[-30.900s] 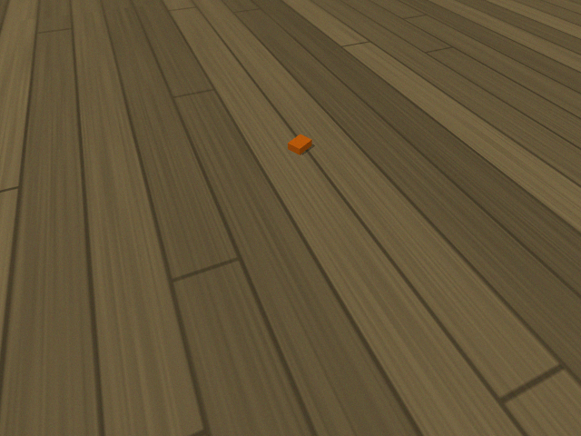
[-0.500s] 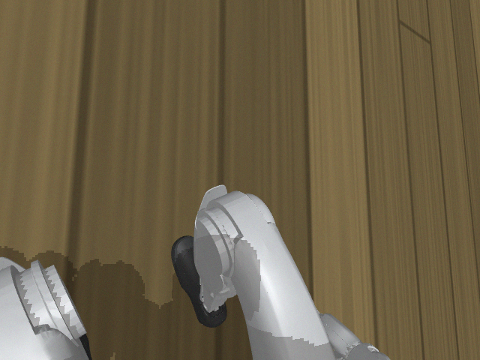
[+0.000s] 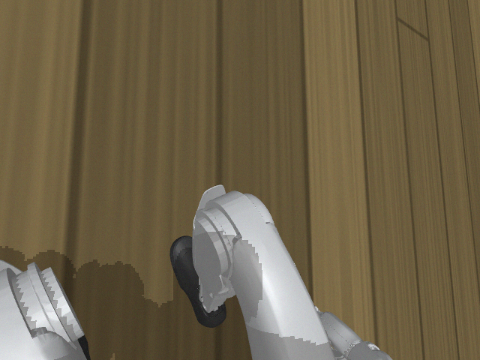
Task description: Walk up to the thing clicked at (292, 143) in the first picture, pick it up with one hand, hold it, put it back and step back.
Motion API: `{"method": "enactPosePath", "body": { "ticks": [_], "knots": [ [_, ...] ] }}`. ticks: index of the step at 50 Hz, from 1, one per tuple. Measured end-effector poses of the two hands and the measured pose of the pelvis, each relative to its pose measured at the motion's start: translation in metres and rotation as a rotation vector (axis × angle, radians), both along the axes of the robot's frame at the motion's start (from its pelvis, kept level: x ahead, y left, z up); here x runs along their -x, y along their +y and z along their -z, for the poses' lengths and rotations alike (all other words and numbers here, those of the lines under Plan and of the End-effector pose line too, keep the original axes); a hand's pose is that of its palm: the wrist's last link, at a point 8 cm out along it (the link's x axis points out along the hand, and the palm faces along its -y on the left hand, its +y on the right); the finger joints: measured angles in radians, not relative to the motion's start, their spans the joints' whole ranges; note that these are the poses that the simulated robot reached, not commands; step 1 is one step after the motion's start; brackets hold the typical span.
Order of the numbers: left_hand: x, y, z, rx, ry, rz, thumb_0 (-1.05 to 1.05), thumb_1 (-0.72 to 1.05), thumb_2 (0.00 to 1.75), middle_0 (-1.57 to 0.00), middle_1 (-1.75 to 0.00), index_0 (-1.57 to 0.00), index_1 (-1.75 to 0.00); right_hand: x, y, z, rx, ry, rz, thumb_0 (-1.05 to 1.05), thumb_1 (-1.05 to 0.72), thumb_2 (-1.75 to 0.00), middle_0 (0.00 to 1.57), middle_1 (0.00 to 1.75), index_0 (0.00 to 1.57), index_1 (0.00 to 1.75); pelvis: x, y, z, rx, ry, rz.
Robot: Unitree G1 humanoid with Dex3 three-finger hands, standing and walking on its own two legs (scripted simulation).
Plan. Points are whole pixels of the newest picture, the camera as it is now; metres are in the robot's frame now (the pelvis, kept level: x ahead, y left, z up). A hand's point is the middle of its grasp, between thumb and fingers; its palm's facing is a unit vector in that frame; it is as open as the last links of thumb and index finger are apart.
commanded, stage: rest palm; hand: left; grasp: from above
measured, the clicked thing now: out of the picture +0.47 +0.41 -0.28
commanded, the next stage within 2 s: close in 0.80 s
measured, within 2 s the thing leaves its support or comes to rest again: neither
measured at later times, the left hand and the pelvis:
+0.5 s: hand out of the picture +0.44 +0.39 -0.24, palm faces -0.43 -0.16 -0.89, open 13.9 cm; pelvis +0.00 +0.00 +0.00, yaw +0 degrees
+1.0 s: hand out of the picture +0.44 +0.40 -0.24, palm faces -0.43 -0.16 -0.89, open 13.8 cm; pelvis +0.00 +0.00 +0.00, yaw +0 degrees
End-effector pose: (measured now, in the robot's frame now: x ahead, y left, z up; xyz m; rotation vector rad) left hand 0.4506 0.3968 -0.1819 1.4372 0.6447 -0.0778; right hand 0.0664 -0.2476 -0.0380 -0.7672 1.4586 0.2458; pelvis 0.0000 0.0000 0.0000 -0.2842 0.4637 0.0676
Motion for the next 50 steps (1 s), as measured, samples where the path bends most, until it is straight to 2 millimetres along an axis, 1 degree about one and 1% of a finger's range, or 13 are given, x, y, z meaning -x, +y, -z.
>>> {"method": "enactPosePath", "body": {
  "ticks": [11,33,39,50],
  "knots": [
    [0.001,0.002,0.002,0.005,0.011,0.002,0.0,-0.48,0.95,-0.08,-1.03,-0.08,-1.03,0.006,0.0,0.0,0.001,0.021,0.005,0.0,-0.91,-0.9,0.21,0.3,0.2,0.3,0.001,0.0,0.0,0.0,-0.002,0.001],
    [-0.002,-0.001,0.002,0.006,-0.01,0.017,0.0,-0.46,0.94,-0.08,-1.03,-0.09,-1.02,-0.005,0.001,-0.001,0.0,0.0,-0.016,0.0,-0.9,-0.9,0.21,0.3,0.2,0.3,-0.001,0.001,-0.001,0.003,-0.001,0.0],
    [0.0,-0.002,0.005,0.01,0.002,0.007,0.0,-0.45,0.94,-0.08,-1.04,-0.09,-1.03,-0.002,0.0,-0.002,0.006,0.0,-0.009,0.0,-0.9,-0.9,0.21,0.3,0.2,0.3,0.0,0.001,0.0,0.005,-0.002,0.001],
    [0.002,0.001,0.004,0.003,0.005,0.002,0.0,-0.44,0.92,-0.07,-1.04,-0.1,-1.03,0.003,0.001,0.0,-0.001,0.014,-0.005,0.0,-0.9,-0.9,0.21,0.3,0.2,0.3,0.001,0.001,0.001,0.004,-0.006,0.0]
  ]
}}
